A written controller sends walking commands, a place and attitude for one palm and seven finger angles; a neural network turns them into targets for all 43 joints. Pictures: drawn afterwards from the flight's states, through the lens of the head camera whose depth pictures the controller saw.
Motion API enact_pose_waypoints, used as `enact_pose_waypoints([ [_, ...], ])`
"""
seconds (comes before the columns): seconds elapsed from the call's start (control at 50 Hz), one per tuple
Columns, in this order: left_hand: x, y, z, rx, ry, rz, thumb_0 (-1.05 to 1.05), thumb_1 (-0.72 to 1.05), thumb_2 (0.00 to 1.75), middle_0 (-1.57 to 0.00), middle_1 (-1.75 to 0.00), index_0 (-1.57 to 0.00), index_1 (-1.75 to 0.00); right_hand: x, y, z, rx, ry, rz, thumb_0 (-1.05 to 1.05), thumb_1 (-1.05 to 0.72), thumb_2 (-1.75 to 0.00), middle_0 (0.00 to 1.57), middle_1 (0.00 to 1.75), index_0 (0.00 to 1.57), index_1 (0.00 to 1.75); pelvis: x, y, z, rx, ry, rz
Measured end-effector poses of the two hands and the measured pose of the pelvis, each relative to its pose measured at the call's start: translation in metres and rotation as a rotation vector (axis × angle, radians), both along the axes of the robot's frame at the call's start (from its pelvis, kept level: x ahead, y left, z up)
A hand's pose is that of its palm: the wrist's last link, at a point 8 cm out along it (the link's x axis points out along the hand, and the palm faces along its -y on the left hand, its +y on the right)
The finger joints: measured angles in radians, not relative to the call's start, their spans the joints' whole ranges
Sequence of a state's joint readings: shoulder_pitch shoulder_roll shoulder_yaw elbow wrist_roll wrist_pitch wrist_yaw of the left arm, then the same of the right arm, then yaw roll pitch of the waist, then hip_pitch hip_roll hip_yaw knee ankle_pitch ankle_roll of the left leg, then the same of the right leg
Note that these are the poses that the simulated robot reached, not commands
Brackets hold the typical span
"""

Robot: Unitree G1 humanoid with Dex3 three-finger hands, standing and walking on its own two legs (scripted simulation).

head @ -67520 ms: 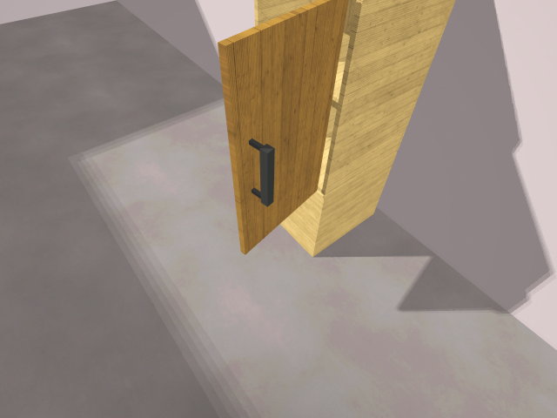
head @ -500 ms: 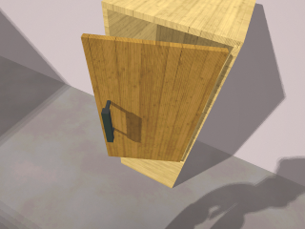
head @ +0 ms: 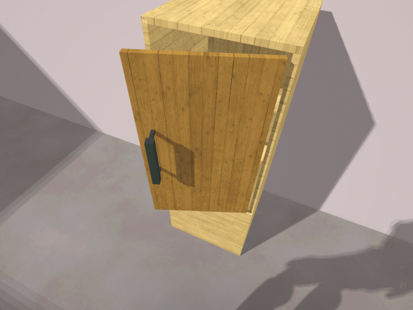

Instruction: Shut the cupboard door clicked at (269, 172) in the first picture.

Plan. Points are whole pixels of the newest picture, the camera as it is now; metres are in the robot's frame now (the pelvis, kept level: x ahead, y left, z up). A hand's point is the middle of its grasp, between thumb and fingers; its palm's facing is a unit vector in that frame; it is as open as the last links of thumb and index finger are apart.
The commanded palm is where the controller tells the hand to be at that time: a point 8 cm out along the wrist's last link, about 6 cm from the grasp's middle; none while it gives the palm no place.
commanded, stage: come to a stop and stand still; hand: left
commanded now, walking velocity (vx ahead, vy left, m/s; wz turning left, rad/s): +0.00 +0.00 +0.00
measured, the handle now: (154, 157) +0.50 +0.17 -0.03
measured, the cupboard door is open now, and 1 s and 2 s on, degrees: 22 22 22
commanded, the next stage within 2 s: look again from close up in 1.08 s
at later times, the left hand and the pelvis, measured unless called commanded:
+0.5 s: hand out of the picture -0.07 +0.20 -0.17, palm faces +0.03 -0.98 -0.18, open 7.3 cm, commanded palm none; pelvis -0.05 +0.04 +0.01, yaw +0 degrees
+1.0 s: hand out of the picture -0.14 +0.22 -0.17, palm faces +0.06 -0.98 -0.17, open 7.3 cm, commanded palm none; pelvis -0.07 +0.06 +0.01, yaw +0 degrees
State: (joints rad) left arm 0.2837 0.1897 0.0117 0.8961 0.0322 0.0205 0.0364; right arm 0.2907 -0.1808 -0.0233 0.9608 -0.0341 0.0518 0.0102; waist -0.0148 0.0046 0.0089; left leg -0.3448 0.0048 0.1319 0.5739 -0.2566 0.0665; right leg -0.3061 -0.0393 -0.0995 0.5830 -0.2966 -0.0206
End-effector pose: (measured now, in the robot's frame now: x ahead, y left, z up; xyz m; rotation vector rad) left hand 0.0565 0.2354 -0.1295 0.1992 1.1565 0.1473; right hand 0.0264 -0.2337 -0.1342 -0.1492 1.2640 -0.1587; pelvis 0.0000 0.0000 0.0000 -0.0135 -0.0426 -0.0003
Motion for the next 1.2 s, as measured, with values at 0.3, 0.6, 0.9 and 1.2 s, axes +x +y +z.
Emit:
enact_pose_waypoints([
  [0.3,-0.049,0.012,-0.021,-0.087,0.1,0.035,0.01,0.92,0.9,-0.2,-0.3,-0.2,-0.3,-0.089,0.036,0.006,-0.027,0.162,-0.062,0.01,-0.91,-0.89,0.2,0.3,0.2,0.3,-0.027,0.028,0.001,-0.039,0.032,0.013],
  [0.6,-0.172,0.017,-0.012,-0.061,0.333,0.106,0.0,0.91,0.9,-0.2,-0.3,-0.2,-0.3,-0.074,0.041,0.002,-0.01,0.076,-0.044,0.02,-0.93,-0.89,0.2,0.3,0.2,0.3,-0.051,0.039,0.005,-0.021,0.022,-0.002],
  [0.9,-0.169,0.022,-0.014,-0.103,0.304,0.083,0.0,0.91,0.9,-0.2,-0.3,-0.2,-0.3,-0.096,0.068,0.003,-0.005,0.142,-0.029,0.01,-0.92,-0.89,0.2,0.3,0.2,0.3,-0.068,0.058,0.007,0.003,0.052,-0.003],
  [1.2,-0.209,0.031,-0.018,-0.098,0.376,0.092,0.0,0.91,0.9,-0.2,-0.3,-0.2,-0.3,-0.096,0.07,0.005,-0.02,0.083,-0.04,0.01,-0.93,-0.89,0.2,0.3,0.2,0.3,-0.074,0.063,0.005,-0.007,0.023,-0.009],
])
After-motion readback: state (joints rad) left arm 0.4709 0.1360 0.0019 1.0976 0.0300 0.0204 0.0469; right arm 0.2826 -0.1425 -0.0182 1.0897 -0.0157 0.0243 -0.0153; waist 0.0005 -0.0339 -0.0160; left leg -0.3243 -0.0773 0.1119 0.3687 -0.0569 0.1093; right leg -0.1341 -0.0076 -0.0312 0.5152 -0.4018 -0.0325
